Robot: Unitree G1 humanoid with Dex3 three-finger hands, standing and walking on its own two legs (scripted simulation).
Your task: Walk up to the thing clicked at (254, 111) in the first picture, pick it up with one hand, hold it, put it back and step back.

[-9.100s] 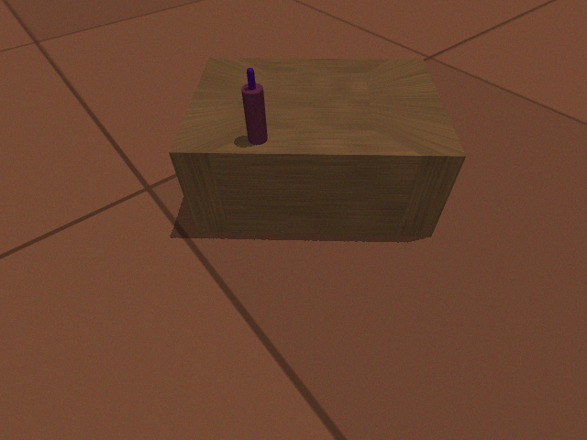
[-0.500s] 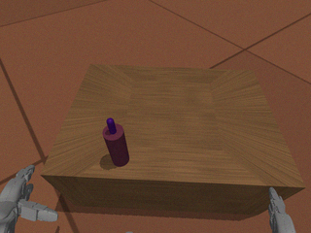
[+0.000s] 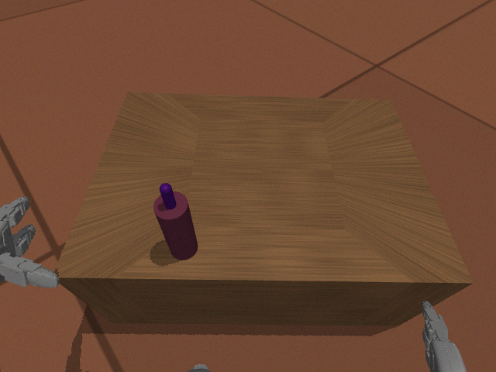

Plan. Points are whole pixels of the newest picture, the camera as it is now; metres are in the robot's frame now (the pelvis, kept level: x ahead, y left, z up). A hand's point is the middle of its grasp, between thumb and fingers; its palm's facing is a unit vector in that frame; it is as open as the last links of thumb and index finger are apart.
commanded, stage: go down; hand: left
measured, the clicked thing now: (175, 221) +0.46 +0.18 -0.14
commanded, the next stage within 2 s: approach in 0.66 s
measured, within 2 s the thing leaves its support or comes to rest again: neither
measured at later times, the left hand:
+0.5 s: hand (30, 213) +0.35 +0.36 +0.05, palm faces +0.18 -0.97 -0.13, open 17.5 cm
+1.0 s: hand (37, 200) +0.37 +0.36 +0.06, palm faces +0.18 -0.98 -0.04, open 17.6 cm
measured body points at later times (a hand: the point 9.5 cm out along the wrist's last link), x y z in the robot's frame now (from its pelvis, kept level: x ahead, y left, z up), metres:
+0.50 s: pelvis +0.00 +0.00 +0.00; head +0.06 +0.02 +0.45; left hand +0.34 +0.41 +0.07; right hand +0.15 -0.26 -0.05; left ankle +0.02 +0.13 -0.69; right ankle -0.01 -0.14 -0.69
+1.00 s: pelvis -0.01 +0.00 -0.01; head +0.07 +0.03 +0.43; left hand +0.36 +0.41 +0.06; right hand +0.15 -0.26 -0.05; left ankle +0.02 +0.13 -0.69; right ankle -0.01 -0.14 -0.69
